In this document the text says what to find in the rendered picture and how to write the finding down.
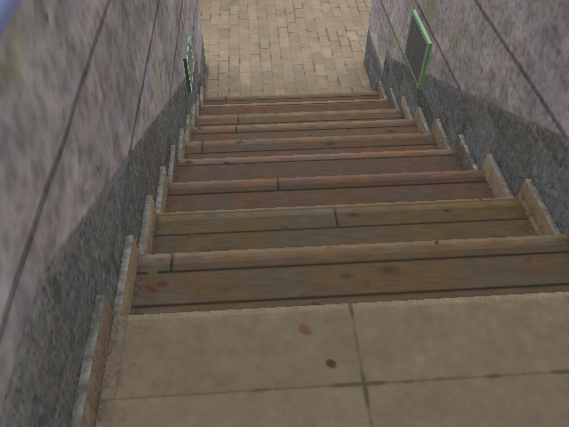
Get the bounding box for stairs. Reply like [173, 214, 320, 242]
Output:
[131, 91, 569, 315]

